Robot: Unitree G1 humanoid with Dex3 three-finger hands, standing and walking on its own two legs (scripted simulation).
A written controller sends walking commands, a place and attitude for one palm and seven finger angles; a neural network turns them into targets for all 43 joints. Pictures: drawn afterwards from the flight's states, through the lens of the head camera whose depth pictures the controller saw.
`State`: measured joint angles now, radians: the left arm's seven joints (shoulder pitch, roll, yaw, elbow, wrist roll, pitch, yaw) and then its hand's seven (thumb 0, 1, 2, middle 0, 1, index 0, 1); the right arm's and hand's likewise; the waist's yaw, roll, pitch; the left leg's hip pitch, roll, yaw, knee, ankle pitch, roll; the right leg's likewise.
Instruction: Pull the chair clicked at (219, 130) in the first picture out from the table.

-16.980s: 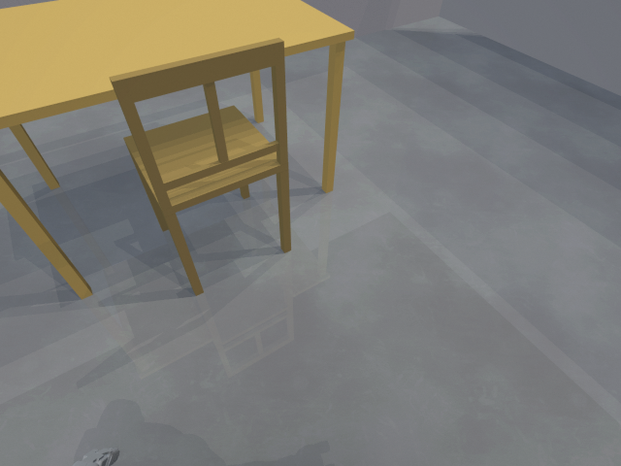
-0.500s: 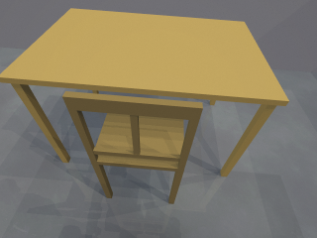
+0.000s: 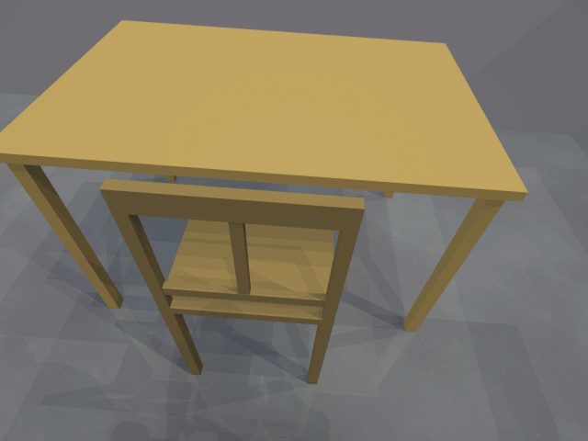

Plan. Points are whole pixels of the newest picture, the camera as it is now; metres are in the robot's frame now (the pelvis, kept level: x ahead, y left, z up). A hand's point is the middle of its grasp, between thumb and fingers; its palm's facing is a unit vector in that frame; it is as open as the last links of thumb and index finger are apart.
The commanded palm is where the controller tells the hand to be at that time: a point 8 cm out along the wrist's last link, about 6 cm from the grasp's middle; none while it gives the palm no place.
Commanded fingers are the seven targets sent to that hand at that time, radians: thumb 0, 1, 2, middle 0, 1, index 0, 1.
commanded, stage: look again from close up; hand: left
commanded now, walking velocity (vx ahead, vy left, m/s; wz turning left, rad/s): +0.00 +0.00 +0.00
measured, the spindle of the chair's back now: (240, 258) +0.46 +0.13 -0.10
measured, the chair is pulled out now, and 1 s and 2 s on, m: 0.00 0.00 0.00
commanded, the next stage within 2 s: none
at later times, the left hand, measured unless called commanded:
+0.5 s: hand out of the picture -0.01 +0.15 -0.18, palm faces +0.02 -0.98 -0.17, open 7.4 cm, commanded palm none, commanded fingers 0.00 0.90 0.90 -0.20 -0.30 -0.20 -0.30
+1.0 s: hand out of the picture -0.02 +0.14 -0.18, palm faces +0.03 -0.99 -0.17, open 7.4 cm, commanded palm none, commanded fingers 0.00 0.90 0.90 -0.20 -0.30 -0.20 -0.30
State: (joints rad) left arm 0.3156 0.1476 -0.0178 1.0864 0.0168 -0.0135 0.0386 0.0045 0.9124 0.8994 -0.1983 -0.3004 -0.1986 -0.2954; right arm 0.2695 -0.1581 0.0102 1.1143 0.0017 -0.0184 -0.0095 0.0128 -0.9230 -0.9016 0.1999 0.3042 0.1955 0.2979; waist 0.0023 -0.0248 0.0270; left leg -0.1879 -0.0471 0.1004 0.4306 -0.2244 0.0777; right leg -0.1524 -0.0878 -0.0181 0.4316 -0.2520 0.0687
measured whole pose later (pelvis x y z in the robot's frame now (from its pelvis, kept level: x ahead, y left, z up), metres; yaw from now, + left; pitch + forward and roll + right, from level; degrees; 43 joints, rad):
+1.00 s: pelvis +0.00 -0.03 +0.00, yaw +0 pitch -2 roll +0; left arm 0.35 0.14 -0.02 1.10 0.02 -0.02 0.04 0.00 0.91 0.90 -0.20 -0.30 -0.20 -0.30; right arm 0.29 -0.14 0.01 1.14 0.00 -0.02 -0.01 0.01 -0.92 -0.90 0.20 0.30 0.19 0.30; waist 0.01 -0.01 0.02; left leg -0.17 -0.01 0.09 0.41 -0.21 0.04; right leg -0.13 -0.05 -0.03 0.42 -0.25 0.03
